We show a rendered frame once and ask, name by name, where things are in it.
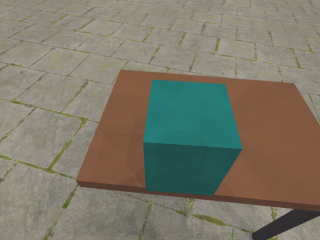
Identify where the carton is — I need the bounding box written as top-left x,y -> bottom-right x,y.
143,79 -> 243,196

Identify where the table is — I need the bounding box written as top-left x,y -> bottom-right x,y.
76,69 -> 320,240

